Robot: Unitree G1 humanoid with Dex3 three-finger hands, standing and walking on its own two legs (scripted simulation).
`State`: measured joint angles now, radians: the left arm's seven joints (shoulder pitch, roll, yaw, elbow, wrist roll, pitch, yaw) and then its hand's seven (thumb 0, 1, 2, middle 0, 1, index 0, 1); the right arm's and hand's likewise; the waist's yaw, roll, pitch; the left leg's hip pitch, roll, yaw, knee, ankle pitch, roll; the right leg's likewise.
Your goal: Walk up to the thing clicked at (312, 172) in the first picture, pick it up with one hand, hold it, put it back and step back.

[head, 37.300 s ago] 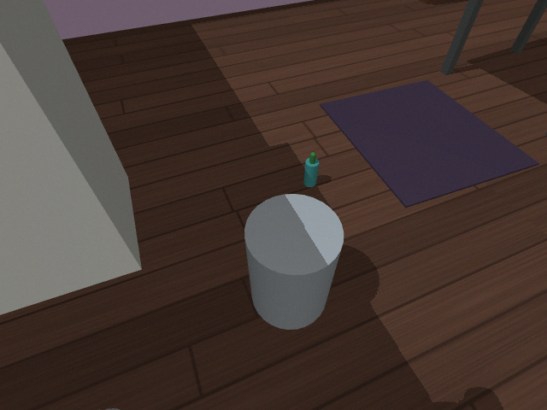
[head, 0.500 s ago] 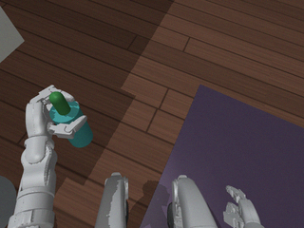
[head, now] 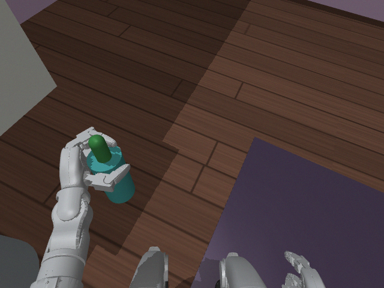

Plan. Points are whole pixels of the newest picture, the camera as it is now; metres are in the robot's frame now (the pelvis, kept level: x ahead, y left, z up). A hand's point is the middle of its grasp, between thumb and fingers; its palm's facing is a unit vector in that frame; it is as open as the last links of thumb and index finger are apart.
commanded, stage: lift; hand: left
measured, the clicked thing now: (110, 168) +0.35 +0.19 -0.01
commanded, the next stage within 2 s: hold in 0.56 s
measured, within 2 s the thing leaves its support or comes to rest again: neither
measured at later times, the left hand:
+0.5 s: hand (107, 153) +0.35 +0.18 +0.06, palm faces +0.19 -0.98 -0.02, open 8.1 cm
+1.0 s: hand (107, 151) +0.35 +0.18 +0.08, palm faces +0.20 -0.98 -0.02, open 8.0 cm
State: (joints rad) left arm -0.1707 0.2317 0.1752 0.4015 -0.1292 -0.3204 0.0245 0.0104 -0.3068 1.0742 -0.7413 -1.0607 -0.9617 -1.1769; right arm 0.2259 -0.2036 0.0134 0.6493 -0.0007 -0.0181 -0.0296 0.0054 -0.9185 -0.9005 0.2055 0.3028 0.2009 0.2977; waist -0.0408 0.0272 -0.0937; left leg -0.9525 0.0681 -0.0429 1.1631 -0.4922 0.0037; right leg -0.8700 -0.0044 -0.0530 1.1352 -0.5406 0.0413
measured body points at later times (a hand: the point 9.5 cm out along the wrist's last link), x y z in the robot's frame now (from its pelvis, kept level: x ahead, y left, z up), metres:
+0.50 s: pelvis +0.01 +0.00 +0.03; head +0.08 +0.02 +0.48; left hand +0.33 +0.23 +0.06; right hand +0.14 -0.24 -0.07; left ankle +0.04 +0.11 -0.65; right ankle +0.01 -0.15 -0.64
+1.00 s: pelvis +0.02 +0.00 +0.05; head +0.07 +0.02 +0.49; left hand +0.33 +0.23 +0.08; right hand +0.15 -0.24 -0.06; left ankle +0.04 +0.11 -0.65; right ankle +0.01 -0.15 -0.64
